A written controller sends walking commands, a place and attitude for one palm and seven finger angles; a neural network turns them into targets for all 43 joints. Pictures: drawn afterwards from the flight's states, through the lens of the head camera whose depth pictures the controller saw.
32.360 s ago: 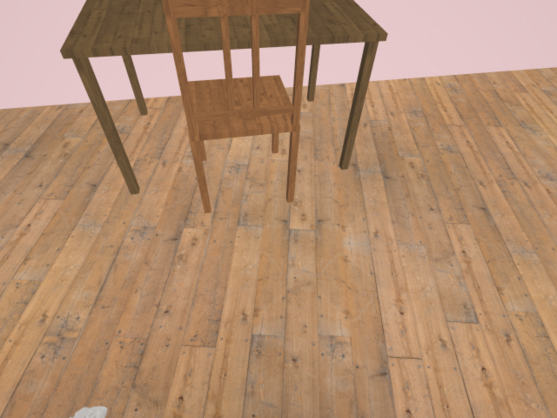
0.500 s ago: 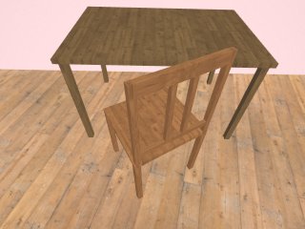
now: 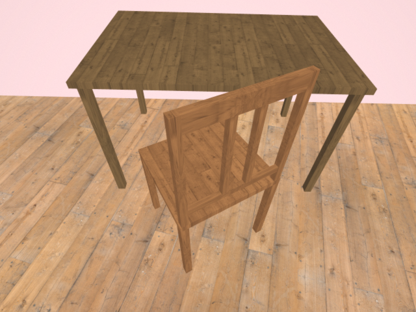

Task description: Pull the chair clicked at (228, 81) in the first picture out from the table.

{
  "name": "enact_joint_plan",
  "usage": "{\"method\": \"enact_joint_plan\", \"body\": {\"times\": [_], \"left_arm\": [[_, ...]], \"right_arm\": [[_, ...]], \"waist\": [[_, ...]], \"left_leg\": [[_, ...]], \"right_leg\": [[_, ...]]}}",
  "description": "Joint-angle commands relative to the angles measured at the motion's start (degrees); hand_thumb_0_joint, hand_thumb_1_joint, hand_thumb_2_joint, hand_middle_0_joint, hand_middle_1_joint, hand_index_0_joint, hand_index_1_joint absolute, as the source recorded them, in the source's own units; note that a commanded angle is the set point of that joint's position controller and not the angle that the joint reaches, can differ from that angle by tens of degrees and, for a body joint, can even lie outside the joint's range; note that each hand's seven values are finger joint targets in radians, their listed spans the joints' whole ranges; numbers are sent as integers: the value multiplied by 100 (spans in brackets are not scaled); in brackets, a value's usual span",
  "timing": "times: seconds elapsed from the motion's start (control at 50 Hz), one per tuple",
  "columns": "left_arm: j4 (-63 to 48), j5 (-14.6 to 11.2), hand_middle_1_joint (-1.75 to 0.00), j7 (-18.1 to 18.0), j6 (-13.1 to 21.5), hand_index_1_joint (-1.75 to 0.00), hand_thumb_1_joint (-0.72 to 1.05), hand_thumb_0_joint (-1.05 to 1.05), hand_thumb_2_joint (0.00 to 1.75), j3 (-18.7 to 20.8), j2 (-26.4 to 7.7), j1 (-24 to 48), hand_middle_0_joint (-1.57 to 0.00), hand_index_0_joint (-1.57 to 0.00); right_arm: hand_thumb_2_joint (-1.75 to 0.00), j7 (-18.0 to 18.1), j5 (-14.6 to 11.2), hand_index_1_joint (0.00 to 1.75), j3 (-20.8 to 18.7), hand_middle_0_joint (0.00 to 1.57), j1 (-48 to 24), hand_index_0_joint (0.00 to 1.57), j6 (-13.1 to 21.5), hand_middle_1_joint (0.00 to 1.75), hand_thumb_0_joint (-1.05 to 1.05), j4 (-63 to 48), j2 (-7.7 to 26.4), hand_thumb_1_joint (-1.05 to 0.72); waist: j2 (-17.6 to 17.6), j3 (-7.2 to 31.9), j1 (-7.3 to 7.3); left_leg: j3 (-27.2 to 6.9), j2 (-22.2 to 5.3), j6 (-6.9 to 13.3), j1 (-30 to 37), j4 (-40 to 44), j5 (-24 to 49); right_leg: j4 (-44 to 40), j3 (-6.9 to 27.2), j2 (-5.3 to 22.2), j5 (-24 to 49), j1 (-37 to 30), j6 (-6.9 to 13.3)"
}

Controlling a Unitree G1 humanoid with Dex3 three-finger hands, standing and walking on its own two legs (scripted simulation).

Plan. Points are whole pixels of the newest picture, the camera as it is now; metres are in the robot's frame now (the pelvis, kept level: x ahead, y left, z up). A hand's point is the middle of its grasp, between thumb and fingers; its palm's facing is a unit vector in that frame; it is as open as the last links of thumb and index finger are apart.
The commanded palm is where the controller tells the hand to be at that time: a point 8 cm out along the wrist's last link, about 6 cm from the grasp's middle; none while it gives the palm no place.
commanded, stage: look again from close up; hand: left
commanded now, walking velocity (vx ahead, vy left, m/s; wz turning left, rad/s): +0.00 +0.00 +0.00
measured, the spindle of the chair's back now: (227, 158) +0.54 -0.02 -0.07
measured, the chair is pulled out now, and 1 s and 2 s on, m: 0.20 0.20 0.20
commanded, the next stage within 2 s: shuffle to correct the standing spot in 0.56 s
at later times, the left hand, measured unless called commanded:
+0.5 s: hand out of the picture -0.05 +0.15 -0.18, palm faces +0.06 -0.98 -0.17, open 7.4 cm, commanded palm none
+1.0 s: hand out of the picture -0.04 +0.15 -0.19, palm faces +0.11 -0.97 -0.19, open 7.4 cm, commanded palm none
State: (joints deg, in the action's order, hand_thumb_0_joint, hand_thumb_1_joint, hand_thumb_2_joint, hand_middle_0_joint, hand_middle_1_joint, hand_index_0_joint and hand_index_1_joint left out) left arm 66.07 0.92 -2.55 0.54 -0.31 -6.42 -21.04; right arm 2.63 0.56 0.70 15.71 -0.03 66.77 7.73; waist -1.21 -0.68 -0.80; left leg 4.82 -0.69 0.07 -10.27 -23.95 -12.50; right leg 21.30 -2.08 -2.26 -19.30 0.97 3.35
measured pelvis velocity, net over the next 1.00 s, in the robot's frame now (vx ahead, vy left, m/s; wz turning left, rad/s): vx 0.02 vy -0.02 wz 0.08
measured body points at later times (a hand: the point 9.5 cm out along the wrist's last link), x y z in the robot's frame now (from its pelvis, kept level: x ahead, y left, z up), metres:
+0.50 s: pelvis +0.00 +0.00 +0.00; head +0.01 +0.00 +0.45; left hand -0.05 +0.20 -0.16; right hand -0.01 -0.22 -0.16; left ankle +0.00 +0.12 -0.74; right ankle -0.08 -0.07 -0.74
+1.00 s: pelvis +0.02 -0.02 -0.02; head +0.04 -0.02 +0.43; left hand -0.04 +0.20 -0.17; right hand +0.00 -0.24 -0.18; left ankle +0.00 +0.12 -0.74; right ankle -0.08 -0.08 -0.74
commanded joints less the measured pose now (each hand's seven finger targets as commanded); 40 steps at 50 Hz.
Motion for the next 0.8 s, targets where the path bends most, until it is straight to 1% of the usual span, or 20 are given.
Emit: {"method": "enact_joint_plan", "body": {"times": [0.0,0.02,0.1,0.12,0.16,0.2,0.22,0.24,0.26,0.32,0.4,0.44,0.5,0.54,0.58,0.62,0.64,0.7,0.74,0.78], "left_arm": [[-33,-15,-30,-46,51,-30,90,0,90,81,-518,-614,-20,-20],[-30,-10,-30,-48,45,-30,90,0,90,84,-507,-629,-20,-20],[-28,-14,-30,-45,48,-30,90,0,90,86,-519,-618,-20,-20],[-30,-12,-30,-44,41,-30,90,0,90,84,-510,-623,-20,-20],[-33,-13,-30,-37,38,-30,90,0,90,81,-501,-588,-20,-20],[-34,-15,-30,-36,45,-30,90,0,90,84,-516,-609,-20,-20],[-35,-15,-30,-39,42,-30,90,0,90,90,-506,-610,-20,-20],[-33,-13,-30,-37,39,-30,90,0,90,78,-500,-594,-20,-20],[-40,-13,-30,-38,41,-30,90,0,90,89,-514,-592,-20,-20],[-40,-13,-30,-42,41,-30,90,0,90,90,-516,-617,-20,-20],[-29,-17,-30,-41,45,-30,90,0,90,94,-527,-618,-20,-20],[-46,-10,-30,-43,37,-30,90,0,90,101,-536,-594,-20,-20],[-39,-18,-30,-42,44,-30,90,0,90,110,-538,-616,-20,-20],[-41,-13,-30,-42,34,-30,90,0,90,99,-528,-589,-20,-20],[-37,-16,-30,-38,35,-30,90,0,90,101,-528,-578,-20,-20],[-45,-12,-30,-38,37,-30,90,0,90,110,-538,-595,-20,-20],[-40,-9,-30,-38,35,-30,90,0,90,103,-533,-580,-20,-20],[-6,2,-30,2,-11,-30,90,0,90,113,-459,-610,-20,-20],[-101,44,-30,50,-90,-30,90,0,90,174,-520,-577,-20,-20],[-209,73,-30,104,-154,-30,90,0,90,229,-539,-579,-20,-20]], "right_arm": [[-90,31,-9,30,-51,20,309,20,68,30,0,-144,466,-90],[-90,29,-16,30,-47,20,285,20,59,30,0,-146,439,-90],[-90,34,-7,30,-48,20,322,20,65,30,0,-148,451,-90],[-90,33,-14,30,-44,20,307,20,55,30,0,-155,445,-90],[-90,35,-3,30,-48,20,326,20,60,30,0,-154,471,-90],[-90,34,-2,30,-53,20,327,20,69,30,0,-160,471,-90],[-90,32,-13,30,-51,20,310,20,60,30,0,-150,445,-90],[-90,33,-3,30,-53,20,321,20,58,30,0,-155,467,-90],[-90,32,-3,30,-53,20,315,20,59,30,0,-154,464,-90],[-90,31,-12,30,-53,20,320,20,51,30,0,-156,447,-90],[-90,39,-3,30,-60,20,314,20,61,30,0,-154,458,-90],[-90,36,-6,30,-59,20,321,20,58,30,0,-158,446,-90],[-90,42,-3,30,-56,20,332,20,70,30,0,-153,455,-90],[-90,42,-1,30,-59,20,319,20,60,30,0,-150,454,-90],[-90,45,1,30,-59,20,323,20,61,30,0,-151,467,-90],[-90,38,-13,30,-55,20,297,20,64,30,0,-158,457,-90],[-90,40,-2,30,-62,20,307,20,64,30,0,-165,471,-90],[-90,42,28,30,-91,20,383,20,59,30,0,-107,479,-90],[-90,43,48,30,-185,20,441,20,21,30,0,-115,583,-90],[-90,46,78,30,-272,20,431,20,-13,30,0,-211,695,-90]], "waist": [[-8,-402,24],[-14,-502,2],[15,-417,21],[-23,-512,3],[81,-469,29],[29,-390,24],[-42,-471,4],[5,-473,25],[38,-461,19],[-94,-513,4],[-18,-348,18],[16,-416,20],[-20,-339,12],[13,-442,19],[64,-407,23],[-30,-466,-2],[-12,-440,25],[-1,-453,57],[45,-643,71],[156,-814,70]], "left_leg": [[-537,-530,186,382,164,1238],[-514,-525,186,330,178,1126],[-542,-525,187,372,162,1221],[-525,-529,187,334,175,1124],[-562,-535,181,353,192,1197],[-554,-537,184,405,169,1259],[-544,-535,189,362,192,1134],[-569,-531,182,362,196,1147],[-552,-536,182,364,186,1174],[-543,-525,181,326,175,1120],[-536,-525,181,406,124,1263],[-536,-524,182,344,149,1228],[-533,-531,191,385,111,1354],[-543,-525,181,346,147,1283],[-542,-537,180,368,155,1293],[-541,-534,189,344,168,1246],[-558,-536,184,358,175,1266],[-679,-549,256,287,141,775],[-799,-594,333,-18,104,19],[-1096,-712,447,-401,182,-781]], "right_leg": [[-429,571,852,2296,835,-281],[-471,559,848,2197,883,-300],[-442,575,846,2255,841,-287],[-481,559,830,2146,885,-292],[-467,568,830,2057,880,-256],[-447,558,838,2155,847,-257],[-486,539,829,2033,880,-278],[-472,574,831,2022,905,-260],[-479,570,836,2064,884,-270],[-478,544,829,2121,887,-298],[-425,555,850,2325,811,-300],[-440,550,849,2240,823,-301],[-412,530,854,2403,765,-304],[-422,543,838,2301,825,-295],[-437,560,834,2236,814,-278],[-463,531,830,2184,829,-298],[-452,541,835,2170,837,-285],[-354,297,753,1032,888,-249],[-173,151,661,119,1074,-190],[22,74,608,-387,1233,-140]]}}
